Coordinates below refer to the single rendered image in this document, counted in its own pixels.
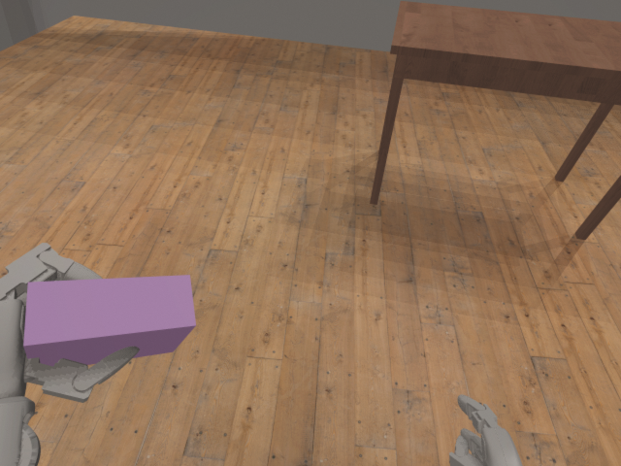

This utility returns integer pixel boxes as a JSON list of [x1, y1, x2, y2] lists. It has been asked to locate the left robot forearm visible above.
[[0, 396, 41, 466]]

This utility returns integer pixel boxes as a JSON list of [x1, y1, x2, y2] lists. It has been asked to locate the table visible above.
[[370, 1, 621, 240]]

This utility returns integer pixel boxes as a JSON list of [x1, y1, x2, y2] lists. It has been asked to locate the sponge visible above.
[[23, 275, 196, 366]]

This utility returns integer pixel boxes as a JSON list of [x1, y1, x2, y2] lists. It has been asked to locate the right robot hand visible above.
[[449, 394, 523, 466]]

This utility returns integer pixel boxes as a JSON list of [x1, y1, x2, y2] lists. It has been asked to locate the left robot hand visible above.
[[0, 243, 140, 403]]

